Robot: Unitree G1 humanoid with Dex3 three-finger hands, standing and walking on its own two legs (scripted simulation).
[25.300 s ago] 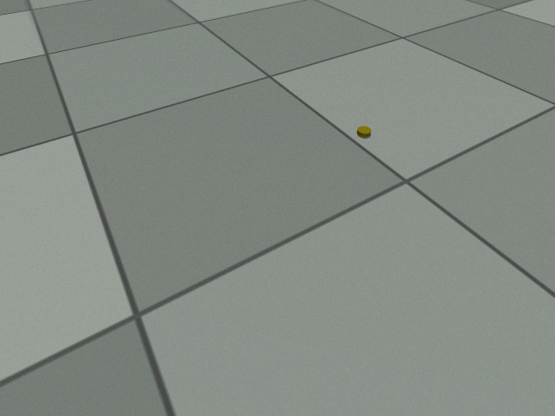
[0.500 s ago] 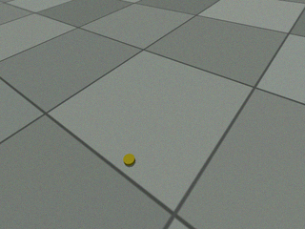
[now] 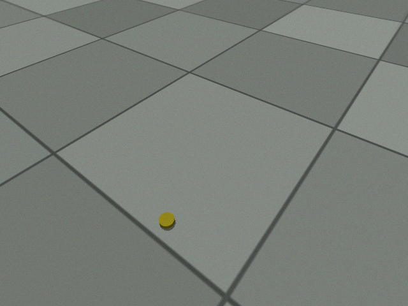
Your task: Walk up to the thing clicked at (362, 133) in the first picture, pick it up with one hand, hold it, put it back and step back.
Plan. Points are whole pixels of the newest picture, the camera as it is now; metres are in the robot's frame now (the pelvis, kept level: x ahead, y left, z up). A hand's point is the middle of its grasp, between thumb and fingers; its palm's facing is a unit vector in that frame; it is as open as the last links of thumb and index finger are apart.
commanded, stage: walk up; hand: left
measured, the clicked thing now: (166, 220) +0.74 +0.24 -0.76
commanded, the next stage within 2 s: stand in 0.40 s
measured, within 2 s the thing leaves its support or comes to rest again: neither
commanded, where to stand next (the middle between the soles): +0.35 +0.00 m, yaw +0 degrees
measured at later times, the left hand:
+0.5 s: hand out of the picture +0.09 +0.25 -0.15, palm faces +0.04 -0.94 -0.34, open 7.4 cm
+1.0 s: hand out of the picture +0.05 +0.24 -0.14, palm faces -0.01 -0.94 -0.34, open 7.4 cm
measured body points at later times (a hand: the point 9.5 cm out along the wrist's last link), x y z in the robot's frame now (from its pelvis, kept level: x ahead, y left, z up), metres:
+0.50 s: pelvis +0.01 +0.00 +0.01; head +0.02 +0.00 +0.46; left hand +0.09 +0.30 -0.12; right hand +0.13 -0.29 -0.11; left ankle +0.01 +0.12 -0.73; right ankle -0.01 -0.13 -0.73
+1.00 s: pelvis -0.02 -0.01 +0.01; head -0.01 -0.01 +0.46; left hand +0.05 +0.29 -0.12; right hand +0.05 -0.31 -0.12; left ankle +0.01 +0.12 -0.73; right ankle -0.01 -0.13 -0.73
